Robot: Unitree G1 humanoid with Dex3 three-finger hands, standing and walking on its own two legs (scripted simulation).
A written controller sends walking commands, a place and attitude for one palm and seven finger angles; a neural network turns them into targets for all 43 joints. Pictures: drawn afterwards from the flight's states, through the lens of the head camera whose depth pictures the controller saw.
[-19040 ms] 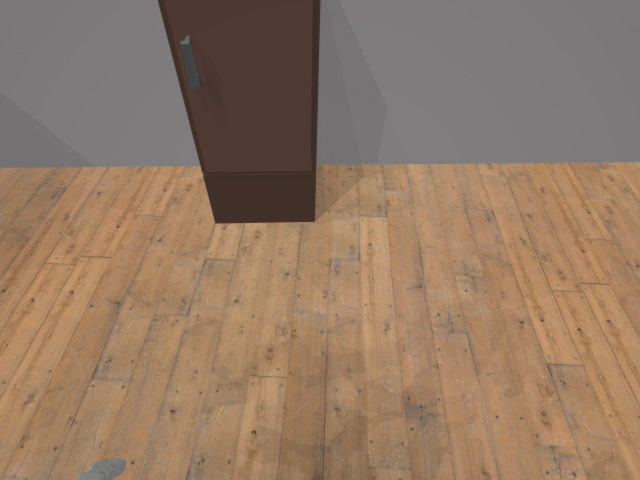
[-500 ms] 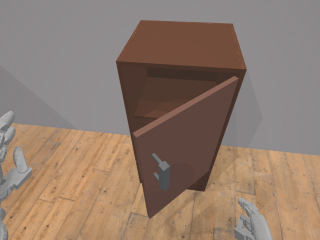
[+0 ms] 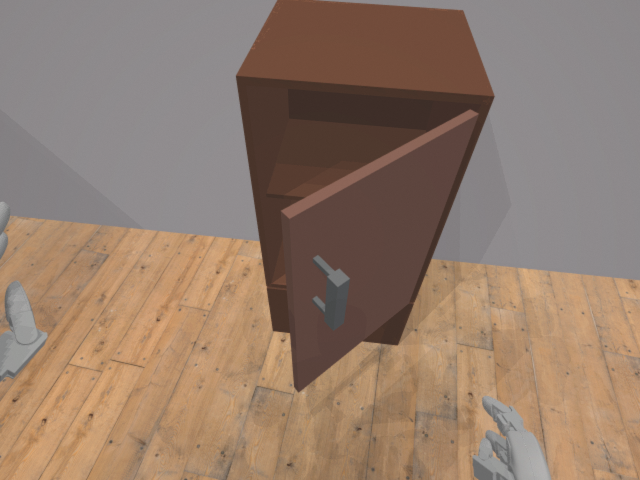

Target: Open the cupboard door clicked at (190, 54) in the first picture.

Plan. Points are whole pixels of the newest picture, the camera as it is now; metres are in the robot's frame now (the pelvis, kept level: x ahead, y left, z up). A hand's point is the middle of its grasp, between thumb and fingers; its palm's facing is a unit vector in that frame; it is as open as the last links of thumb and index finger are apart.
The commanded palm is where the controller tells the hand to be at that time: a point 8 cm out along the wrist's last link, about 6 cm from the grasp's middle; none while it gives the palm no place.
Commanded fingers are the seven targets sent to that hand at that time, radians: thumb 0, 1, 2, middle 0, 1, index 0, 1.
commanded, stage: step back with the hand held close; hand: left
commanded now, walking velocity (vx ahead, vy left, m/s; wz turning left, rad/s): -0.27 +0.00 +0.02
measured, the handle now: (327, 292) +0.39 +0.02 -0.03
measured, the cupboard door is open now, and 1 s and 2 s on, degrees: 46 46 46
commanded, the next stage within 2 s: stop stepping back and stand still in 0.84 s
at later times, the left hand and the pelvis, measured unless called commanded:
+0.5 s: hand out of the picture +0.14 +0.28 +0.18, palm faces +0.51 -0.70 -0.50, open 7.5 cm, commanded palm +0.06 +0.31 +0.19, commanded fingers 0.00 0.90 0.90 -0.20 -0.30 -0.20 -0.30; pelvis -0.05 +0.00 -0.01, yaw +5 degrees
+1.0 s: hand out of the picture +0.06 +0.22 +0.17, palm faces +0.23 -0.81 -0.53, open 7.5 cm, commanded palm +0.00 +0.27 +0.19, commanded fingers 0.00 0.90 0.90 -0.20 -0.30 -0.20 -0.30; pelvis -0.15 -0.02 +0.02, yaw -3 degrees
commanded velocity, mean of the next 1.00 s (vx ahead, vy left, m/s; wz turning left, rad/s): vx -0.33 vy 0.00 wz -0.02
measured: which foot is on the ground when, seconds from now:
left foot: down 0.00-0.64, up 0.66-0.76, down 0.78-1.00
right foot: down 0.00-0.36, up 0.38-0.52, down 0.54-0.84, up 0.86-1.00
